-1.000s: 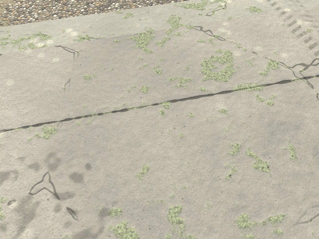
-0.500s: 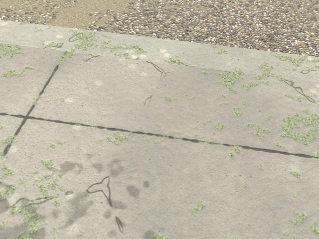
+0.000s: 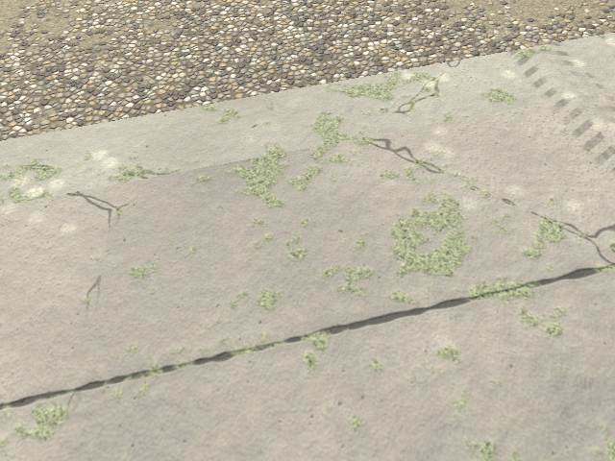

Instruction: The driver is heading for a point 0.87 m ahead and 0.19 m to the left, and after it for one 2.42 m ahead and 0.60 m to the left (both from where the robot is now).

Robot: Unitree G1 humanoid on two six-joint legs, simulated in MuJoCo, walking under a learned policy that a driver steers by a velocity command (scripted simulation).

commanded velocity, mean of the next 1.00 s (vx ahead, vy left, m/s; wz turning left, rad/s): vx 0.99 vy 0.00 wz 0.54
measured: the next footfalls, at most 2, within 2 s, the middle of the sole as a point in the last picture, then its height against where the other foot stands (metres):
left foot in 0.32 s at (323, 435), level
right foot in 0.74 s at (368, 262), level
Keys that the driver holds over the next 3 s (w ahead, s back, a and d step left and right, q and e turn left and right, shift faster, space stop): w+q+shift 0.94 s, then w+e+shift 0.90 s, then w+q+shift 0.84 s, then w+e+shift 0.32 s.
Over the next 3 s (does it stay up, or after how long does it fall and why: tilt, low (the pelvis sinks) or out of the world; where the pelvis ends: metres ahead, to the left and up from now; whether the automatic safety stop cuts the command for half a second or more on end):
stays up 2.73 0.73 0.00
